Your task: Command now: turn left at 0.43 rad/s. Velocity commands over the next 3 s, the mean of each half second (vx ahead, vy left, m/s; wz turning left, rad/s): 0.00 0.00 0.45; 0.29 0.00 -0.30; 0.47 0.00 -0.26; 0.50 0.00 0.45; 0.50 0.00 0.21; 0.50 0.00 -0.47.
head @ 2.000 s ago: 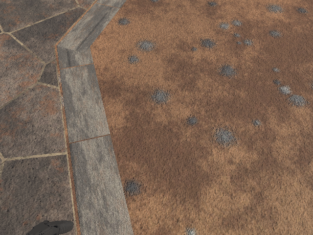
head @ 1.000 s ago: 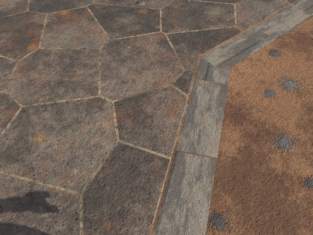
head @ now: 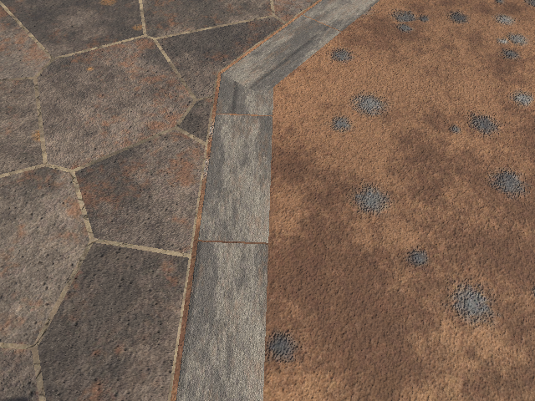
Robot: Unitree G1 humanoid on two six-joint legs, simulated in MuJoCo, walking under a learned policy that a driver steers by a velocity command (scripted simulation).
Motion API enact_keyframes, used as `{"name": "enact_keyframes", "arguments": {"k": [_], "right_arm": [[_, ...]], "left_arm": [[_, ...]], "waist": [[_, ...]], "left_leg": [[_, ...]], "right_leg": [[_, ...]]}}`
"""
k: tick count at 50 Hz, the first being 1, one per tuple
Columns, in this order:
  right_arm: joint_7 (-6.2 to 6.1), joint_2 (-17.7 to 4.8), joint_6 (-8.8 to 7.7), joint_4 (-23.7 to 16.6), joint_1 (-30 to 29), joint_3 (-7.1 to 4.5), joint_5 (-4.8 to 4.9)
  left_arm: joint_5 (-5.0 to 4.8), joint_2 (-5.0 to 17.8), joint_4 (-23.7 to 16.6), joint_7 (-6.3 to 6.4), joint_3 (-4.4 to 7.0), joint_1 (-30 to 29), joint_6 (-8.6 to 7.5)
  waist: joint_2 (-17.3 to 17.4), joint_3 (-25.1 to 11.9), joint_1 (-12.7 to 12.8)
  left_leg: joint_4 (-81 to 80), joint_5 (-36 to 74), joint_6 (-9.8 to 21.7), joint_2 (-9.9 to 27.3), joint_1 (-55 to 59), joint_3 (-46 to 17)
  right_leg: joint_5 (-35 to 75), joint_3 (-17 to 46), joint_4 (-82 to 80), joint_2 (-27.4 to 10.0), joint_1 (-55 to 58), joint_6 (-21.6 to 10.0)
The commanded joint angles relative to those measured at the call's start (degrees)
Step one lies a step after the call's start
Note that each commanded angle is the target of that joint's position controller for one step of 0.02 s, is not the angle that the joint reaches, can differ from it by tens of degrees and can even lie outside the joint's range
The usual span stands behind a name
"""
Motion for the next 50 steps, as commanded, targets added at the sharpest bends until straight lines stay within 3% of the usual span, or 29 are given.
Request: {"name": "enact_keyframes", "arguments": {"k": [1,2,3,4,5,6,7,8,12,18,20,23,25,26,27,28,29,30,32,35,37,40,41,42,43,44,45,46,50], "right_arm": [[0.99,-4.9,-0.62,-2.9,2.8,-1.27,0.03],[0.75,-7.6,-0.66,-3.3,3.3,-2.00,-0.56],[-0.23,-14.5,-0.82,-4.3,4.2,-3.70,-0.99],[0.17,-14.5,-1.57,-5.1,5.3,-3.49,-2.40],[0.40,-13.1,-2.65,-5.5,4.7,-3.03,-2.86],[0.25,-12.0,-3.34,-5.4,1.9,-2.89,-2.17],[0.06,-11.3,-3.39,-5.7,-0.5,-2.79,-1.19],[-0.29,-10.3,-3.28,-6.1,-1.7,-2.37,-0.45],[-1.05,-10.2,-2.20,-6.7,-0.4,-2.26,-0.74],[-1.38,-12.1,-1.01,-7.7,-0.8,-2.99,-0.79],[-1.16,-11.6,-0.73,-8.1,-2.1,-2.78,-1.04],[-1.05,-8.6,-0.47,-7.7,-3.2,-1.39,-1.28],[-1.03,-4.0,-0.82,-6.3,-3.0,0.58,-1.43],[-0.84,-2.2,-1.45,-4.9,0.7,1.23,-3.11],[-0.65,-2.8,-1.96,-4.3,5.3,1.13,-4.57],[-0.99,-5.1,-2.31,-5.6,1.9,0.54,-3.82],[-1.28,-8.1,-2.83,-5.8,-2.3,-0.30,-2.61],[-1.40,-8.3,-3.42,-6.3,-5.4,-0.67,-1.85],[-0.99,-7.5,-4.52,-7.2,-7.6,-0.79,-1.31],[0.45,-5.3,-7.13,-6.8,-7.3,-0.51,-0.50],[1.15,-3.5,-8.27,-6.2,-7.2,-0.16,-0.42],[1.22,-4.0,-8.62,-3.7,-1.3,-0.95,-0.02],[0.68,-5.6,-8.34,-2.7,2.6,-1.63,-0.03],[-0.17,-8.0,-8.02,-1.7,10.1,-2.33,-0.32],[0.02,-14.0,-7.69,-0.8,13.3,-3.69,-1.92],[0.21,-12.3,-7.92,-1.1,10.0,-3.34,-2.23],[-0.06,-8.4,-8.15,-1.7,7.8,-2.31,-1.69],[-0.17,-6.9,-8.32,-1.9,6.7,-1.84,-1.57],[-0.22,-6.2,-8.28,-1.1,6.7,-1.41,-2.22]], "left_arm": [[-1.13,9.7,-3.3,0.56,3.02,-1.7,0.18],[-1.35,8.9,-2.6,0.45,3.03,0.4,-0.02],[1.08,5.8,-4.5,0.08,2.26,-0.3,-0.60],[1.32,6.2,-6.8,0.26,2.22,-6.8,-1.01],[0.63,7.8,-6.5,0.03,2.84,-6.1,-1.15],[-0.16,8.2,-5.6,-0.17,3.18,-4.4,-1.09],[-0.18,8.2,-4.5,0.03,3.39,-2.9,-1.03],[0.17,8.9,-4.2,0.29,3.63,-2.5,-0.97],[-0.50,7.0,-4.3,0.10,3.17,-1.7,-1.41],[-0.63,6.8,-5.2,-0.16,2.89,-3.4,-2.21],[-0.86,7.3,-4.8,-0.54,2.96,-1.9,-2.55],[-0.93,6.7,-4.2,-1.50,2.56,0.2,-3.06],[0.05,3.9,-3.3,-2.34,1.49,2.1,-3.69],[1.01,5.5,-3.4,-2.30,1.34,2.6,-3.90],[1.07,9.0,-4.2,-2.10,1.47,1.2,-3.87],[0.51,9.7,-3.5,-2.09,1.69,1.1,-3.76],[-0.31,10.7,-3.7,-2.10,2.13,1.9,-3.66],[-0.37,11.4,-2.6,-1.76,2.22,4.9,-3.45],[-0.71,12.3,-1.5,-1.08,2.41,8.9,-4.03],[-1.71,11.0,-1.5,-0.29,2.40,10.5,-4.21],[-1.99,11.0,-2.4,0.03,2.63,9.5,-3.59],[-2.03,10.2,-4.6,0.11,2.68,7.1,-2.52],[-1.81,8.1,-5.2,-0.01,2.19,6.8,-2.72],[-1.44,4.0,-6.4,-0.34,0.92,5.3,-3.15],[-2.38,1.3,-9.9,-0.42,0.09,4.0,-3.96],[-2.60,5.6,-9.8,-0.50,1.06,5.2,-4.60],[-2.69,7.6,-8.4,-1.00,1.76,6.3,-4.76],[-2.40,7.4,-7.0,-1.38,1.91,8.0,-4.68],[-1.95,4.6,-8.2,-3.06,1.15,4.6,-5.12]], "waist": [[-4.9,-7.8,-1.5],[-1.1,-7.4,-1.3],[14.1,-8.5,0.7],[16.6,-8.0,-3.4],[8.9,-8.5,-3.1],[6.3,-7.2,-1.0],[4.4,-6.3,0.1],[4.9,-6.2,0.4],[6.7,-7.6,0.2],[9.5,-6.2,-1.2],[10.5,-7.0,-1.2],[10.8,-8.5,-1.1],[8.3,-8.2,1.2],[3.1,-9.7,-0.7],[-6.4,-9.1,-5.0],[-10.8,-6.9,-3.6],[-10.1,-2.2,-0.8],[-10.4,0.4,1.2],[-11.5,1.9,2.8],[-9.0,-0.5,2.6],[-8.6,-2.0,2.1],[-7.4,-4.7,-1.6],[-5.7,-6.7,-3.2],[-0.3,-9.1,-6.5],[13.2,-7.7,-6.7],[11.2,-2.3,-4.4],[9.2,0.8,-3.3],[8.0,1.2,-2.6],[6.2,1.9,-2.9]], "left_leg": [[-12.7,10.5,2.9,-1.2,2.3,2.0],[-18.6,21.2,5.5,0.5,7.2,-3.1],[-19.1,42.7,11.7,13.3,16.4,-21.4],[-20.8,50.4,23.1,21.4,16.0,-31.7],[-21.2,47.8,23.8,19.8,15.9,-28.7],[-20.3,44.7,20.4,15.9,15.8,-23.6],[-20.0,41.9,17.6,13.0,15.6,-20.8],[-20.0,42.4,16.4,11.9,15.6,-19.8],[-19.9,43.2,16.4,9.0,15.4,-18.5],[-19.0,32.6,16.0,7.9,10.8,-23.3],[-18.0,32.9,15.7,8.0,9.4,-24.0],[-15.2,35.2,14.5,8.2,8.8,-23.7],[-14.9,26.4,10.4,5.4,5.0,-21.5],[-11.9,14.4,7.1,1.6,2.6,-17.6],[-7.6,-0.5,3.9,-4.0,-0.1,-11.7],[-7.5,-2.1,2.0,-4.1,-1.1,-7.6],[-4.8,-1.6,1.4,-4.6,-3.1,-5.1],[-3.2,-1.7,1.5,-5.0,-5.7,-4.1],[2.5,-5.3,1.3,-3.8,-10.7,-6.0],[-0.3,-4.3,2.1,-3.2,-11.8,-5.8],[-7.6,-0.3,2.3,-4.6,-5.7,-4.2],[-21.6,15.4,2.7,-5.3,10.3,-2.0],[-20.5,15.9,3.0,-2.6,19.3,-3.0],[-21.9,8.6,5.4,5.7,29.3,-11.2],[-28.8,-9.6,12.1,18.3,29.8,-31.8],[-30.4,-15.0,15.6,22.4,25.0,-36.9],[-30.6,-12.6,14.7,19.7,23.7,-32.2],[-30.7,-6.4,13.3,17.2,23.6,-26.7],[-31.5,19.3,11.5,12.2,19.0,-9.9]], "right_leg": [[29.9,10.3,-1.2,-15.6,8.5,-7.9],[20.1,7.0,4.0,-12.4,3.8,-3.4],[0.7,0.0,18.6,-5.1,-10.7,2.8],[-23.4,4.8,30.0,2.8,-20.6,5.5],[-23.2,9.8,37.3,0.9,-22.5,5.7],[-18.0,10.9,38.7,-0.5,-23.5,5.6],[-14.1,11.1,37.1,-1.0,-24.2,6.0],[-10.9,11.4,36.0,-1.5,-24.0,6.7],[-5.5,10.5,31.0,0.2,-20.7,8.8],[-4.9,11.4,17.1,1.3,-14.7,9.2],[-5.0,10.9,14.1,1.2,-11.2,8.7],[-2.7,9.2,7.3,-0.2,-5.4,7.4],[12.3,9.5,-9.1,-1.5,4.9,5.5],[19.3,15.8,-9.2,-6.1,10.5,3.7],[22.2,23.2,-7.8,-11.7,10.0,-1.3],[0.0,29.7,-12.0,-14.4,3.7,-8.1],[-15.2,32.5,-15.6,-13.5,1.4,-9.1],[-22.1,35.3,-18.1,-13.6,0.7,-9.3],[-21.5,38.9,-19.6,-14.8,3.4,-10.2],[-15.5,35.8,-18.4,-12.2,7.6,-9.4],[-10.6,32.5,-17.2,-9.1,5.5,-8.9],[-6.7,29.8,-12.9,-5.2,-2.5,-6.8],[-8.0,28.5,-9.0,-3.8,-8.8,-4.7],[-13.2,24.7,2.3,-0.6,-18.7,-1.3],[-17.1,16.5,16.6,4.5,-30.5,1.0],[-16.2,16.7,26.7,-1.3,-35.2,1.7],[-11.7,16.7,30.8,-2.6,-37.4,1.6],[-7.6,16.2,33.2,-3.2,-37.5,1.9],[3.6,12.8,34.4,-5.0,-36.4,3.3]]}}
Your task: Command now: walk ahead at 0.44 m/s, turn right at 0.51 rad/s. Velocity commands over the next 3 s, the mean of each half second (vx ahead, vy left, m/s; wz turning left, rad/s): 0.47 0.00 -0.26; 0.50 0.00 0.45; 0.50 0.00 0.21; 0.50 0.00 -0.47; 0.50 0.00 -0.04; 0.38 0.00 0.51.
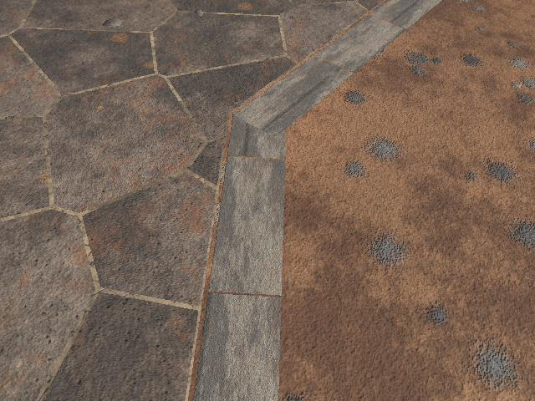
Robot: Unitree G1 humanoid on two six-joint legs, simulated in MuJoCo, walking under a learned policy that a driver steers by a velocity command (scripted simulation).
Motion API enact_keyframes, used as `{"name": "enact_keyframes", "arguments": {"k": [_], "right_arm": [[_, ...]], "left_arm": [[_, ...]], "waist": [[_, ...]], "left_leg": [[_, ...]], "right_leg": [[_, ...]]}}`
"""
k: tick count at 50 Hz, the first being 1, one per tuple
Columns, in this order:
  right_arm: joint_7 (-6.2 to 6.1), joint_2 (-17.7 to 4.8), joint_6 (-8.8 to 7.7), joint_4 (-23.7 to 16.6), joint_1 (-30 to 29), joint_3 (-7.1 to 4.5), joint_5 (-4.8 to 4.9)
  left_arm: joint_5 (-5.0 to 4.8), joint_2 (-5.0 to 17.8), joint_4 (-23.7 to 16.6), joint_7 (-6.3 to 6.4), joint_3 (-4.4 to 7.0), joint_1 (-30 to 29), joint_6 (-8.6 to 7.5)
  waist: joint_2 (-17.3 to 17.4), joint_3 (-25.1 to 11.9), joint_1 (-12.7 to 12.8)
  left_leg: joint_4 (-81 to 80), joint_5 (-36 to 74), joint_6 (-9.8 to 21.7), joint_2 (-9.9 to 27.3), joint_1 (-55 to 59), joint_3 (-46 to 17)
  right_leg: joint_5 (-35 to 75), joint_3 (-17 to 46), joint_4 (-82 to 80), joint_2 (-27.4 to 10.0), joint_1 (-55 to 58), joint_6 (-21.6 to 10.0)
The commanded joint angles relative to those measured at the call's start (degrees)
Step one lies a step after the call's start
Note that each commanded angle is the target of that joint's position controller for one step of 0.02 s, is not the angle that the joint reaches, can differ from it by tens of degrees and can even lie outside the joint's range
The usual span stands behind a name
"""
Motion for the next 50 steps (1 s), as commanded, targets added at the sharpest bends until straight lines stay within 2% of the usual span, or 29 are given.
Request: {"name": "enact_keyframes", "arguments": {"k": [1,6,8,9,11,12,13,14,15,16,17,18,19,20,22,25,30,35,38,40,41,42,43,44,45,46,47,48,50], "right_arm": [[-0.20,-7.5,-0.82,-2.9,-0.4,-1.67,-0.22],[-0.38,-10.1,-0.39,-1.0,0.8,-1.95,0.65],[-0.30,-11.2,-0.08,0.1,2.2,-2.19,1.35],[-0.30,-11.8,0.17,0.4,2.3,-2.31,1.51],[-0.62,-13.4,0.83,0.8,3.1,-2.71,1.77],[-0.67,-13.6,1.17,1.3,4.0,-2.56,1.84],[-0.72,-12.9,1.12,1.5,4.1,-2.01,1.92],[-0.56,-8.9,0.68,0.0,5.4,-0.42,0.15],[0.55,-3.3,-0.46,-0.9,13.3,1.64,0.53],[0.98,-11.1,-1.30,-0.7,4.7,-0.38,3.05],[1.04,-11.2,-1.47,-3.5,-0.9,-0.61,4.49],[0.52,-9.7,-1.45,-3.5,-2.1,-0.18,3.67],[0.29,-9.3,-0.97,-2.8,-1.4,-0.40,2.60],[0.33,-8.8,0.04,-1.6,1.5,-0.51,2.58],[0.13,-6.6,1.79,-0.2,4.3,-0.31,2.53],[-0.26,-5.6,2.68,-1.3,0.5,-0.41,2.16],[1.16,-3.7,1.39,-3.7,-6.9,0.25,1.73],[3.30,-2.6,1.15,-8.5,-15.4,1.04,1.67],[4.35,-3.9,1.44,-10.7,-15.0,0.37,1.75],[4.16,-7.3,2.09,-10.0,-7.1,-1.45,1.78],[3.45,-10.2,2.26,-8.3,1.7,-3.16,1.89],[2.14,-15.1,3.02,-7.1,8.9,-4.72,1.99],[2.01,-18.3,2.50,-8.8,5.6,-5.09,1.98],[2.35,-13.3,1.91,-9.6,6.7,-3.63,1.41],[2.33,-10.8,1.47,-9.5,4.9,-2.95,1.03],[2.47,-10.0,1.14,-9.5,1.4,-2.69,1.30],[2.31,-8.1,0.97,-10.1,-1.8,-2.17,1.39],[2.00,-7.7,0.99,-10.9,-3.6,-1.82,0.76],[1.46,-8.3,0.87,-10.7,-4.4,-2.00,0.93]], "left_arm": [[0.24,1.6,-6.5,-1.22,-0.10,-6.5,-1.32],[0.49,-0.6,-10.2,-3.01,-1.63,-14.9,-1.83],[0.23,0.0,-11.3,-3.74,-1.54,-16.7,-1.81],[0.17,0.8,-11.6,-3.98,-1.20,-16.8,-1.77],[0.55,3.3,-11.5,-3.97,0.05,-13.6,-1.39],[0.50,5.1,-10.3,-3.63,1.21,-7.1,-1.14],[0.34,7.1,-8.0,-2.60,2.64,1.8,-0.69],[0.48,11.4,-6.1,-1.12,3.66,10.1,0.16],[1.31,14.6,-7.0,-1.09,3.07,8.4,-0.50],[1.67,9.3,-6.9,-1.33,2.18,9.1,-1.10],[1.80,8.2,-5.7,-1.46,1.54,5.7,-1.74],[1.53,6.8,-4.9,-1.47,1.10,2.1,-2.31],[1.99,5.1,-4.8,-1.59,0.67,-0.9,-2.81],[2.47,3.6,-4.7,-1.67,0.36,-2.7,-3.37],[2.41,2.8,-3.4,-1.81,0.52,-3.7,-4.79],[2.85,3.2,-1.0,-1.44,0.87,-3.3,-5.66],[2.66,4.6,0.9,-0.33,1.04,-2.2,-5.40],[1.58,6.8,3.9,0.35,1.80,2.9,-3.23],[1.29,8.8,3.8,1.11,2.27,2.0,-1.50],[1.22,10.3,3.3,1.82,2.55,0.9,-0.63],[0.87,9.9,2.9,2.07,2.24,-0.4,-0.53],[2.05,6.7,1.9,2.07,0.93,1.4,-1.31],[2.62,0.4,-0.9,0.90,-1.11,5.5,-3.12],[1.19,6.0,-1.3,-0.32,-0.19,0.4,-5.40],[-0.70,7.1,-3.3,-0.83,-0.02,-4.4,-6.35],[0.03,5.9,-3.7,-0.59,-0.40,-5.4,-6.75],[1.52,6.3,-3.3,-0.21,-0.03,-5.4,-6.48],[2.06,6.4,-3.0,-0.25,0.15,-4.3,-5.84],[2.78,5.4,-2.6,-0.11,-0.02,-2.7,-4.67]], "waist": [[7.9,6.0,-1.8],[6.9,8.1,-3.6],[6.9,8.2,-3.3],[7.2,7.3,-2.4],[9.2,2.5,0.8],[9.1,-1.9,5.0],[7.7,-6.1,10.4],[-1.0,-12.9,11.9],[-10.8,-24.7,5.4],[-1.7,-23.0,11.0],[-1.8,-11.4,9.3],[1.7,-5.8,6.4],[0.9,-2.9,4.1],[-0.7,-2.2,1.9],[-0.7,-1.5,0.3],[0.0,2.9,0.6],[0.8,4.8,3.4],[2.1,7.2,6.8],[-0.2,4.1,4.6],[-2.4,-2.0,-0.5],[-1.3,-6.5,-5.7],[6.4,-12.0,-7.8],[19.1,-17.9,-1.2],[10.6,-21.4,-5.6],[7.1,-13.2,-5.2],[0.9,-6.3,-2.0],[0.5,-4.0,0.0],[2.3,-2.5,1.5],[3.4,-1.6,2.9]], "left_leg": [[-9.9,13.6,7.9,14.8,5.5,-8.5],[-10.9,19.3,7.1,13.9,1.3,0.7],[-9.7,24.5,6.5,15.2,3.7,2.4],[-7.6,32.3,6.0,15.7,5.3,3.6],[1.2,54.6,5.0,16.3,8.1,5.5],[9.4,60.7,4.6,16.4,6.5,5.7],[20.2,58.5,3.5,15.1,-0.3,6.7],[39.5,23.5,1.7,11.4,-15.8,6.3],[58.6,-20.0,-0.2,1.4,-31.8,-2.5],[62.6,-16.8,0.3,2.6,-34.4,-10.2],[60.8,-11.5,0.6,4.6,-37.8,-8.6],[56.4,-6.2,0.6,7.6,-36.1,-8.0],[53.3,-2.8,0.2,9.1,-33.3,-8.0],[52.3,0.0,-0.1,10.3,-29.4,-8.8],[50.7,2.2,-1.3,10.4,-27.1,-8.7],[45.2,8.2,-2.7,9.7,-32.3,-10.2],[27.3,23.2,-2.3,7.8,-33.2,-6.9],[18.5,19.0,0.1,6.7,-39.3,-3.1],[17.0,10.6,2.9,2.9,-34.6,1.4],[17.6,5.5,5.7,-1.5,-22.9,3.8],[13.1,8.8,8.1,-3.3,-9.3,3.0],[12.1,11.2,11.8,5.3,8.1,-11.0],[5.2,3.8,24.1,19.1,26.2,-45.0],[0.0,0.0,23.0,19.9,27.8,-48.7],[-0.8,2.0,20.1,18.0,21.3,-39.7],[-1.4,8.8,18.3,15.4,11.9,-33.1],[-1.9,14.7,17.1,13.3,6.1,-28.5],[-3.2,18.7,17.0,11.9,1.3,-26.2],[-4.9,23.7,17.3,10.5,-3.8,-23.4]], "right_leg": [[6.7,0.2,0.4,-3.6,-16.7,1.5],[16.1,-5.9,-17.4,-3.1,-8.2,1.0],[15.2,-7.5,-21.4,-2.3,-5.9,-0.8],[14.0,-8.4,-23.0,-1.1,-3.9,-2.2],[9.3,-10.9,-23.8,3.0,4.3,-5.2],[9.0,-10.9,-25.2,4.9,14.6,-7.3],[12.4,-9.3,-28.7,5.5,29.2,-9.4],[14.1,5.8,-26.9,-5.8,48.2,-12.1],[1.8,38.6,-35.0,-22.2,60.4,-22.2],[-3.0,37.7,-41.0,-21.4,54.8,-20.0],[-0.1,26.8,-42.9,-19.3,45.2,-17.2],[5.0,19.6,-44.2,-16.7,36.1,-15.1],[9.5,14.1,-45.6,-14.3,29.5,-14.1],[11.2,9.8,-48.0,-12.6,25.4,-13.4],[14.1,4.9,-51.5,-12.1,21.7,-13.8],[19.0,-2.4,-53.7,-10.9,20.6,-12.2],[22.9,-10.5,-54.7,-9.2,24.9,-9.3],[30.2,-12.7,-51.2,-13.5,37.4,-9.0],[50.9,-14.8,-43.2,-14.3,41.5,-7.6],[65.7,-16.0,-29.9,-13.7,40.7,-6.2],[62.0,-17.1,-17.6,-11.7,34.7,-4.5],[37.4,-17.0,0.1,-8.1,20.3,-2.2],[-14.4,-9.2,21.3,5.9,-4.6,1.4],[-14.3,2.7,23.9,3.2,-10.6,0.0],[-9.8,2.3,20.7,0.6,-12.7,-1.2],[-6.3,1.3,14.5,-1.8,-11.7,-1.2],[-4.2,1.0,9.1,-3.7,-8.8,-0.6],[-2.7,0.9,7.4,-4.4,-5.4,0.1],[-1.1,-0.4,3.0,-4.6,-3.2,2.5]]}}
Over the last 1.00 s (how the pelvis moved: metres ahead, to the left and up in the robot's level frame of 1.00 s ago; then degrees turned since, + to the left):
0.11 0.03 0.01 2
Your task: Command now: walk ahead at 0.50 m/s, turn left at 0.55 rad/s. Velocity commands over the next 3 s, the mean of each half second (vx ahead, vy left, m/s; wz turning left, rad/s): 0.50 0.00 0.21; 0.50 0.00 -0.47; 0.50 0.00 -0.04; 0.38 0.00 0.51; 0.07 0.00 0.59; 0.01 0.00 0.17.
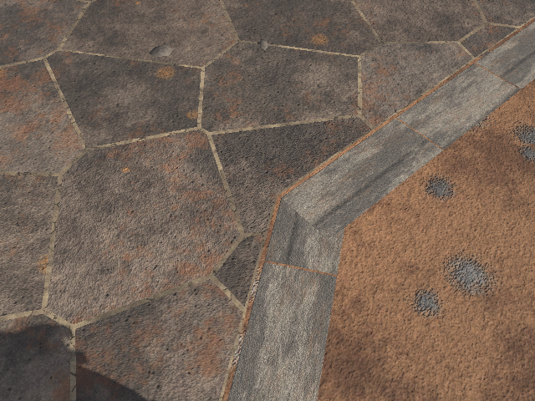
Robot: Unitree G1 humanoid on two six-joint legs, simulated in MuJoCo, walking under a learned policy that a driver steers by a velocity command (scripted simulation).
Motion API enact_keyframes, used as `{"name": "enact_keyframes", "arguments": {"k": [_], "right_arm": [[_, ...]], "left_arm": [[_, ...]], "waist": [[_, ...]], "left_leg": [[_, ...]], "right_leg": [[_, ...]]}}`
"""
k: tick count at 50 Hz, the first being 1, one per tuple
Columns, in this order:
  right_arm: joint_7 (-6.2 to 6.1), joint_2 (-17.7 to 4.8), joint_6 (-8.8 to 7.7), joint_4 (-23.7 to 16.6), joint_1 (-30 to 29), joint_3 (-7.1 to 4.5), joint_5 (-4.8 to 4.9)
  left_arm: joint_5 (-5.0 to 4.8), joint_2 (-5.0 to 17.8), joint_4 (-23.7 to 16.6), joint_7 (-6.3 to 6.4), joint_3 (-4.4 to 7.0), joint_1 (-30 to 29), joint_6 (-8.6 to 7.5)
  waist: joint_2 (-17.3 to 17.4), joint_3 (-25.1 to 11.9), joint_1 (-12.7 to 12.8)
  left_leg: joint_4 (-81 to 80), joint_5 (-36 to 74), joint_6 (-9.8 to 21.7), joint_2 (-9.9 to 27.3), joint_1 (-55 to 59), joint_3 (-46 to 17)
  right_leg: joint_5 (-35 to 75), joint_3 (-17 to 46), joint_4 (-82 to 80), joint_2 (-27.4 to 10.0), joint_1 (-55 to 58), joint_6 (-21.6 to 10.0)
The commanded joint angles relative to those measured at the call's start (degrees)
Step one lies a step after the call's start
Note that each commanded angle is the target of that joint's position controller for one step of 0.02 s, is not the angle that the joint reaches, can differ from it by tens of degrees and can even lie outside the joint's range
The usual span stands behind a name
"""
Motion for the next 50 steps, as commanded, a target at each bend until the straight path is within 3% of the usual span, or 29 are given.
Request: {"name": "enact_keyframes", "arguments": {"k": [1,6,9,12,14,15,16,17,18,19,20,21,22,24,28,31,34,37,38,39,40,41,42,43,44,45,47,50], "right_arm": [[-1.07,-7.7,-1.20,-4.0,-1.1,-2.05,0.04],[-2.53,-9.7,-0.09,-2.2,1.8,-2.61,0.64],[-2.57,-9.5,0.29,-0.7,4.6,-2.53,0.82],[-2.56,-8.4,0.25,0.5,5.2,-2.18,0.45],[-2.31,-8.0,0.42,0.7,4.1,-2.06,0.17],[-2.21,-6.2,0.43,0.5,4.3,-1.35,-0.23],[-2.39,-3.6,0.21,-0.4,8.7,-0.20,-1.06],[-2.32,-2.0,-0.50,-0.5,13.9,0.41,0.14],[-2.25,-6.9,-0.92,-0.5,9.7,-0.31,0.71],[-2.16,-8.7,-1.27,-1.9,2.1,-0.84,0.82],[-2.17,-7.9,-1.79,-3.1,-2.1,-0.57,-0.06],[-2.09,-7.0,-2.37,-3.8,-3.5,-0.59,-0.95],[-1.98,-6.1,-2.70,-3.9,-3.0,-0.56,-1.40],[-1.85,-4.6,-2.75,-3.7,-2.3,-0.20,-1.58],[-1.81,-2.2,-2.69,-4.8,-8.5,0.91,-1.42],[-1.33,-2.1,-3.20,-5.4,-13.7,1.05,-0.74],[-0.88,-3.2,-3.76,-6.2,-17.0,0.59,-0.23],[-0.91,-5.0,-4.31,-5.8,-14.8,-0.51,0.14],[-1.19,-5.8,-4.43,-4.7,-11.1,-1.15,0.02],[-1.68,-7.6,-4.53,-3.9,-5.3,-1.99,-0.55],[-2.23,-11.1,-4.26,-3.0,3.6,-2.89,-1.03],[-1.62,-13.8,-3.28,-1.1,6.0,-3.62,-1.30],[-1.33,-8.4,-3.13,-1.8,3.6,-2.61,-0.45],[-1.44,-5.6,-3.02,-1.9,1.7,-1.85,-0.25],[-1.34,-4.6,-2.99,-1.9,-0.5,-1.38,-0.65],[-1.30,-3.5,-2.93,-1.3,-1.9,-1.11,-0.92],[-1.37,-3.2,-3.28,-0.4,-2.7,-1.07,-1.23],[-1.47,-5.1,-3.73,1.4,-2.2,-1.77,-0.82]], "left_arm": [[0.93,5.5,-3.3,0.32,1.49,2.1,0.30],[0.59,2.5,-5.7,0.16,0.05,-8.7,0.38],[-0.32,3.8,-6.2,-0.60,0.45,-11.5,-0.33],[-0.41,5.6,-5.7,-1.29,1.30,-9.9,-1.06],[-0.24,6.9,-4.4,-1.14,2.21,-4.9,-1.29],[0.16,8.7,-3.1,-0.90,3.08,1.0,-1.49],[0.88,12.7,-2.4,-0.92,3.96,8.5,-1.59],[0.07,14.9,0.2,-1.78,4.87,12.9,-0.83],[-1.69,10.0,-0.4,-2.15,3.51,12.1,-0.69],[-1.54,7.5,-1.1,-1.93,2.79,8.7,-0.27],[-0.74,7.1,-1.7,-1.77,2.49,7.0,0.17],[-0.46,6.7,-1.9,-1.54,2.31,5.9,0.46],[-0.13,5.9,-2.0,-1.20,2.00,5.6,0.54],[-0.53,5.5,-1.6,-0.67,1.90,6.2,0.74],[-1.31,8.3,-0.3,0.73,2.87,8.2,1.48],[-1.56,8.8,0.6,1.35,3.10,10.5,2.36],[-1.97,8.5,1.5,1.59,3.14,12.7,3.15],[-1.98,8.5,1.3,1.74,3.43,11.4,3.73],[-1.90,7.5,1.0,1.70,3.19,10.6,3.84],[-1.44,5.4,0.3,1.51,2.50,9.8,3.65],[-0.22,1.5,-1.0,1.38,1.25,10.6,3.38],[-2.10,0.6,-2.8,1.42,0.72,17.2,2.90],[-2.71,6.3,-1.0,1.68,1.95,16.0,3.13],[-2.24,8.2,-1.5,1.58,2.61,10.9,3.46],[-1.72,7.3,-1.5,1.54,2.61,9.1,3.72],[-1.29,6.6,-2.2,1.31,2.75,7.5,3.78],[-1.71,4.5,-2.9,0.62,2.53,6.9,4.22],[-1.36,2.7,-4.8,0.18,1.99,3.7,4.57]], "waist": [[1.7,-5.2,2.1],[5.1,-3.8,-2.0],[6.4,-4.4,-3.6],[8.3,-4.1,-2.7],[9.0,-4.7,0.2],[7.3,-9.1,2.9],[-2.2,-18.4,3.5],[-18.9,-21.2,2.3],[-11.5,-16.1,3.9],[-5.6,-8.8,4.9],[-1.7,-5.4,4.6],[-0.8,-3.6,3.5],[-2.3,-4.3,2.3],[-4.9,-5.4,1.4],[-4.0,-4.0,2.9],[-4.4,-3.4,4.8],[-4.6,-3.4,5.4],[-6.1,-3.7,2.9],[-6.0,-5.0,0.7],[-4.6,-9.3,-2.3],[3.9,-17.2,-5.1],[21.3,-20.4,-1.5],[13.2,-13.6,-2.2],[8.3,-7.5,-3.0],[4.9,-4.8,-2.0],[5.0,-2.8,-1.2],[7.4,-2.2,-0.1],[6.0,-1.5,0.0]], "left_leg": [[-11.9,18.9,12.0,15.5,6.8,-17.8],[-10.3,11.1,7.0,10.1,1.0,-12.2],[-8.1,5.6,5.9,12.3,4.3,-15.5],[-4.7,5.2,4.8,16.2,10.6,-18.7],[0.3,14.6,3.3,15.6,12.3,-17.5],[9.5,19.9,1.7,12.6,11.4,-14.3],[26.7,8.7,-1.1,7.7,1.4,-10.2],[43.3,-21.1,-5.4,0.8,-17.3,-5.1],[48.3,-21.8,-5.1,4.1,-24.8,-8.5],[48.1,-16.5,-4.8,6.5,-26.8,-7.2],[45.9,-13.3,-4.7,7.8,-26.2,-5.7],[41.9,-10.7,-5.0,9.4,-25.1,-5.5],[38.6,-8.8,-5.4,10.2,-22.2,-5.4],[32.9,-8.7,-6.8,10.2,-19.8,-4.1],[18.2,-1.5,-9.4,8.6,-16.5,-2.5],[9.5,7.7,-10.1,6.6,-12.3,-2.7],[4.6,9.1,-9.6,5.2,-8.6,-3.7],[0.6,5.9,-7.6,5.3,-2.5,-4.2],[-1.8,6.1,-6.2,5.9,3.3,-3.6],[-1.6,4.7,-3.8,9.8,13.3,-6.1],[-1.2,1.4,-0.1,20.5,27.2,-16.8],[-7.1,-12.9,7.8,30.6,36.8,-41.2],[-9.0,-21.6,6.9,29.8,31.9,-41.1],[-9.4,-17.4,5.0,27.1,26.0,-32.1],[-10.5,-9.8,4.1,24.5,20.8,-25.5],[-11.7,-4.2,3.9,22.7,17.3,-20.9],[-14.2,1.7,3.5,20.6,12.8,-13.9],[-16.4,8.6,5.0,21.0,11.9,-7.9]], "right_leg": [[3.4,0.2,-6.4,-2.3,-7.0,2.9],[21.7,-1.7,-28.9,1.7,-1.2,5.0],[25.3,-0.7,-35.0,2.8,0.9,4.1],[21.4,-0.2,-37.5,1.7,0.9,0.9],[17.7,-2.7,-39.9,2.8,6.6,-2.2],[18.7,-1.5,-39.6,1.4,15.3,-4.7],[20.2,12.9,-37.9,-8.2,32.5,-11.0],[4.1,38.9,-48.1,-16.6,44.6,-19.2],[-9.3,43.6,-51.8,-16.6,43.0,-17.9],[-7.6,35.9,-52.1,-14.4,36.3,-15.6],[-0.7,30.1,-52.5,-11.9,30.4,-14.8],[5.7,26.4,-52.9,-9.9,26.8,-14.7],[10.5,23.5,-53.6,-7.8,25.0,-14.2],[16.6,19.9,-54.4,-6.0,23.7,-14.7],[20.3,15.4,-55.0,-4.3,18.6,-14.5],[18.7,14.9,-54.0,-3.3,16.4,-13.0],[16.2,17.9,-51.5,-3.8,17.4,-12.0],[15.2,21.6,-47.5,-4.3,18.7,-10.3],[16.2,21.1,-44.3,-2.8,17.5,-9.1],[16.6,18.6,-36.2,-0.4,14.3,-7.3],[3.8,12.4,-19.4,4.1,6.6,-5.0],[-14.7,6.6,-5.5,8.6,-10.5,-2.9],[-11.4,7.1,1.5,3.8,-16.2,-1.9],[-6.0,6.1,3.1,2.3,-17.1,-1.4],[-2.1,5.0,2.7,0.7,-15.4,-0.8],[0.4,4.7,0.9,-0.6,-14.8,-0.4],[3.0,3.2,-0.7,-2.4,-12.0,0.1],[6.9,2.3,-5.3,-3.2,-13.9,1.3]]}}
Over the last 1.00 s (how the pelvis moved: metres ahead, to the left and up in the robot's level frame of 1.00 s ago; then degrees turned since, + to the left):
0.56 -0.05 -0.01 9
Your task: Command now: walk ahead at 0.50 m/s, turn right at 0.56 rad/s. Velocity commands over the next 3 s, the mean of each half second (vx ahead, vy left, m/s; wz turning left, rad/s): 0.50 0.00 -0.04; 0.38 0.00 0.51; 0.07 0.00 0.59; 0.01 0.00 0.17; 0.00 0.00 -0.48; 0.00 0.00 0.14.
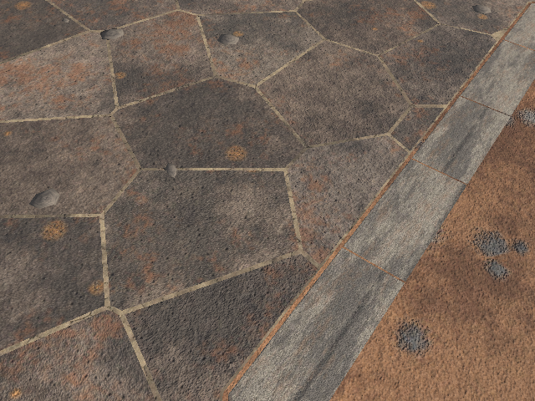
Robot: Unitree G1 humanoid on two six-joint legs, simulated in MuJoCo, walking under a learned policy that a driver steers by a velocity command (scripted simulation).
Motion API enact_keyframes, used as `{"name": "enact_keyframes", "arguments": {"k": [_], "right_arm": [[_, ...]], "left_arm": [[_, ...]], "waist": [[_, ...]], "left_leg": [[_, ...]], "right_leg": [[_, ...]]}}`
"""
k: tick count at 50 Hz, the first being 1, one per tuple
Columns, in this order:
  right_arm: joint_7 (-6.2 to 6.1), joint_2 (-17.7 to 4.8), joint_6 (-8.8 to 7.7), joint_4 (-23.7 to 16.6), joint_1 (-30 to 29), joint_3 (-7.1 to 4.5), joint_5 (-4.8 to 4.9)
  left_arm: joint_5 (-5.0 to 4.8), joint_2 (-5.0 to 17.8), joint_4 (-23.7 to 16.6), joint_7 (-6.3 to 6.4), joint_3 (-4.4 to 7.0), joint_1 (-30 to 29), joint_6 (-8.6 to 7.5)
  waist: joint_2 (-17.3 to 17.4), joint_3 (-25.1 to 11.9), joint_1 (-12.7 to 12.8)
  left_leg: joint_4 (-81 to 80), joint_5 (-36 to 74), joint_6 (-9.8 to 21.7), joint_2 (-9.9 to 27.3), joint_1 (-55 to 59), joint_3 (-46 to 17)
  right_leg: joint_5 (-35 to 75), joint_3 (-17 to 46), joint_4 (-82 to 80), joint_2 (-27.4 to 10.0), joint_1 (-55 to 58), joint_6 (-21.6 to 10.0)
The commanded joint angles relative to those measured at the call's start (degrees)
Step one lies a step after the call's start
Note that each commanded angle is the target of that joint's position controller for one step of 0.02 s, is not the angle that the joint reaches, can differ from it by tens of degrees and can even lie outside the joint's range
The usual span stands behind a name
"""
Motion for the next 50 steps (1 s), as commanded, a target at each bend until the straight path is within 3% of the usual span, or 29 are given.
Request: {"name": "enact_keyframes", "arguments": {"k": [1,5,9,11,12,13,14,15,16,17,18,19,20,22,24,27,32,36,38,39,40,41,42,43,44,45,46,48,50], "right_arm": [[-0.23,-7.9,-1.10,-2.3,-1.7,-2.04,0.11],[-0.08,-9.7,-0.64,0.1,0.1,-2.18,0.65],[0.14,-11.8,0.38,3.6,5.0,-2.47,2.39],[0.11,-12.9,1.25,4.8,5.8,-2.57,2.80],[-0.03,-13.7,1.61,5.1,5.4,-2.63,2.84],[-0.17,-13.4,1.88,5.4,4.9,-2.26,2.83],[-0.28,-11.2,1.57,4.8,5.1,-1.21,1.98],[0.23,-3.8,0.72,2.6,10.7,1.28,0.86],[0.26,-6.6,-0.10,4.2,10.1,0.67,1.79],[0.32,-10.8,-0.15,2.7,5.5,-0.88,3.49],[0.12,-10.0,0.02,1.9,2.7,-0.78,3.41],[-0.19,-9.3,0.53,1.9,1.6,-0.88,2.51],[-0.41,-8.5,1.50,2.5,3.2,-1.13,2.13],[-0.50,-5.7,3.15,3.6,5.7,-0.80,2.26],[-0.74,-5.0,3.99,2.9,4.1,-0.88,2.14],[-0.34,-4.4,3.86,1.3,0.0,-0.73,1.77],[1.70,-3.1,3.48,-2.2,-9.5,0.27,1.55],[2.88,-4.3,3.69,-5.3,-13.2,-0.01,1.54],[3.10,-6.4,3.90,-5.5,-9.2,-1.24,1.04],[2.90,-8.5,3.88,-4.1,-2.2,-2.55,1.04],[1.97,-12.0,3.94,-2.2,5.9,-4.38,0.89],[0.48,-17.8,4.48,-1.8,7.9,-5.37,1.05],[0.99,-20.2,3.80,-5.5,4.7,-5.21,-0.16],[1.74,-15.8,3.50,-6.4,4.2,-4.20,0.32],[1.78,-13.6,3.04,-6.2,1.8,-3.61,0.88],[1.53,-11.9,2.91,-5.9,-0.9,-3.25,1.61],[1.03,-10.5,3.15,-6.3,-3.1,-2.88,1.71],[0.52,-10.4,3.52,-7.4,-4.9,-2.77,0.21],[-0.03,-11.4,3.62,-7.3,-4.9,-3.09,0.21]], "left_arm": [[0.31,0.9,-5.4,-0.58,-0.03,-2.1,-0.49],[0.58,-1.0,-6.7,-1.74,-1.26,-8.3,-1.65],[0.54,-0.3,-9.5,-2.68,-1.50,-15.4,-2.37],[0.66,1.3,-9.9,-2.85,-0.91,-15.3,-2.73],[0.81,2.9,-9.1,-2.72,-0.13,-11.9,-2.92],[0.97,5.2,-6.7,-2.32,1.21,-4.0,-2.99],[1.44,8.7,-4.5,-1.49,2.67,5.2,-2.72],[2.70,15.0,-3.8,-0.69,3.88,10.8,-2.36],[2.54,10.7,-4.0,-0.57,2.80,11.8,-2.19],[2.14,7.9,-3.5,-0.74,1.64,8.3,-2.35],[1.57,5.8,-3.1,-0.88,1.01,4.5,-2.59],[1.47,3.5,-2.8,-1.13,0.39,0.9,-2.95],[1.72,2.0,-2.7,-1.34,0.06,-1.7,-3.60],[2.17,1.3,-1.8,-1.49,0.33,-4.1,-4.87],[2.55,1.9,-0.4,-1.21,0.77,-4.5,-5.69],[2.68,2.8,1.5,-0.38,1.21,-3.3,-5.73],[1.72,5.9,3.8,0.50,2.23,0.0,-4.68],[0.40,7.7,5.5,0.61,3.00,1.8,-2.93],[0.09,9.4,4.9,1.15,3.40,-0.2,-1.81],[-0.24,9.5,4.5,1.40,3.35,-1.2,-1.22],[-0.43,8.3,4.1,1.52,2.78,-1.1,-1.32],[2.75,1.9,2.4,1.22,0.79,1.7,-1.95],[2.71,0.6,1.0,0.55,-0.47,7.0,-3.24],[0.87,6.6,1.5,0.23,0.91,1.0,-3.91],[-0.14,6.1,-0.3,0.39,0.76,-3.0,-4.17],[0.80,5.2,0.5,1.21,0.69,-3.7,-4.01],[1.65,5.8,0.5,1.78,1.04,-3.8,-3.43],[1.89,5.4,0.6,1.91,1.19,-2.1,-1.93],[2.19,3.8,0.7,2.15,0.77,-1.5,-1.14]], "waist": [[7.8,1.1,0.2],[6.0,1.7,-1.7],[6.2,3.7,-2.9],[7.4,3.0,-1.3],[8.1,0.6,1.3],[7.6,-4.2,5.9],[6.5,-11.1,9.9],[-7.5,-21.6,8.4],[-7.4,-27.2,9.9],[-4.7,-16.5,9.3],[-3.8,-10.0,7.2],[-2.8,-5.7,5.2],[-4.5,-3.6,2.9],[-3.6,-2.2,0.7],[-2.0,-0.1,0.0],[-0.6,1.7,0.8],[1.6,4.9,4.3],[1.3,5.3,4.5],[-0.8,1.6,1.3],[-0.5,-2.5,-2.6],[1.7,-7.3,-6.7],[16.0,-11.7,-3.5],[20.1,-24.2,0.2],[7.6,-25.0,-4.2],[6.5,-17.1,-3.2],[2.0,-10.9,-1.0],[3.2,-8.3,0.5],[5.5,-7.8,2.7],[5.9,-8.6,3.3]], "left_leg": [[-10.8,12.7,9.8,16.6,4.7,-10.4],[-11.3,16.4,9.0,14.7,4.2,-3.6],[-10.3,17.8,8.6,17.0,8.1,-4.0],[-6.9,24.9,7.8,18.1,11.2,-5.2],[-2.4,33.0,6.9,17.6,11.3,-4.8],[6.5,38.5,5.3,15.2,8.7,-2.8],[19.2,30.0,3.0,12.4,-1.1,-1.5],[42.8,-3.2,-1.3,3.9,-24.1,0.1],[51.9,-23.0,-1.5,1.7,-28.4,-9.8],[54.8,-20.2,-1.0,4.5,-33.3,-10.6],[52.6,-15.4,-0.8,7.1,-33.7,-8.6],[49.7,-11.3,-1.1,8.8,-32.0,-8.0],[47.8,-7.8,-1.4,10.2,-28.1,-8.5],[47.5,-4.0,-2.2,10.5,-24.0,-8.3],[45.2,-0.3,-2.8,10.7,-26.1,-9.3],[36.0,8.1,-2.9,10.3,-28.9,-9.7],[22.2,13.7,-1.2,9.4,-28.9,-4.9],[17.7,6.6,1.7,7.8,-29.8,-1.8],[17.2,1.4,3.5,3.2,-22.0,2.5],[15.0,2.9,4.9,0.1,-13.1,3.8],[10.2,11.7,6.9,-1.4,0.7,2.0],[12.2,35.2,10.9,10.9,16.6,-15.5],[6.6,35.0,24.9,24.4,29.7,-45.6],[4.1,35.9,22.2,22.5,28.0,-39.8],[4.0,35.4,19.6,19.9,21.2,-31.2],[3.4,34.0,16.6,16.5,13.3,-25.9],[2.2,33.6,15.5,14.9,7.0,-23.0],[0.2,36.6,15.1,13.0,-0.6,-20.8],[0.3,39.8,15.1,12.0,-2.9,-18.7]], "right_leg": [[5.4,1.9,-4.2,-3.5,-9.2,1.2],[15.7,-0.6,-19.3,-2.0,-4.1,0.0],[14.2,-3.1,-28.3,-0.6,-1.3,-2.2],[9.6,-4.2,-31.7,0.8,1.9,-3.7],[9.0,-5.2,-33.7,2.4,8.1,-4.6],[11.8,-6.5,-36.3,4.0,20.2,-6.2],[14.6,-2.2,-33.6,-0.7,37.0,-8.2],[9.1,23.1,-34.6,-18.5,60.0,-16.8],[5.3,35.3,-42.1,-21.8,58.1,-18.5],[3.7,26.0,-43.7,-19.5,50.2,-15.6],[4.3,18.5,-45.4,-16.9,42.3,-13.8],[5.7,13.3,-47.9,-14.4,35.3,-12.7],[7.5,8.8,-50.5,-12.5,29.7,-11.8],[11.3,3.8,-54.4,-11.8,24.2,-12.0],[15.5,-0.7,-56.3,-11.8,23.1,-12.1],[18.6,-6.5,-56.9,-11.0,25.4,-11.4],[19.3,-12.1,-57.4,-12.6,30.3,-10.6],[27.6,-14.4,-52.3,-14.5,38.4,-9.0],[52.3,-16.2,-41.5,-13.4,39.3,-7.1],[58.5,-17.2,-31.1,-11.6,37.6,-5.6],[51.7,-18.0,-17.7,-8.5,30.7,-2.6],[4.1,-17.3,1.7,-2.5,13.3,1.3],[-24.2,-5.5,19.3,7.8,-1.7,4.0],[-21.0,2.2,20.4,4.0,-4.0,2.9],[-16.1,1.1,16.8,2.1,-6.2,1.8],[-12.0,0.6,12.3,-0.3,-6.0,1.9],[-9.3,0.6,8.6,-1.5,-3.6,2.1],[-6.5,0.5,5.8,-1.0,1.9,2.8],[-4.7,0.0,1.3,0.0,2.8,4.0]]}}
Over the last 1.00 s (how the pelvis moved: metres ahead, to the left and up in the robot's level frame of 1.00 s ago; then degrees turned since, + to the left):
0.54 -0.02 0.01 -12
